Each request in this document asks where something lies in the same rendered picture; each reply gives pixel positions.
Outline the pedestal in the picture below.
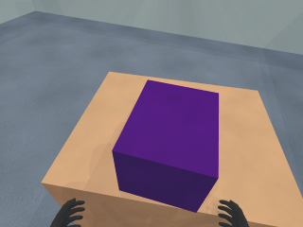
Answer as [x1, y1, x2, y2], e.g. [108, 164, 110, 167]
[41, 71, 303, 227]

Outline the right robot hand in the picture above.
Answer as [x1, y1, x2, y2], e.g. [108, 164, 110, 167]
[218, 200, 249, 227]

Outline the carton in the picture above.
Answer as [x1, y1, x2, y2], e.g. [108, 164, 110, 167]
[112, 79, 219, 213]

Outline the left robot hand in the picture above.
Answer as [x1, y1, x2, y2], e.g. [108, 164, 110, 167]
[50, 198, 85, 227]

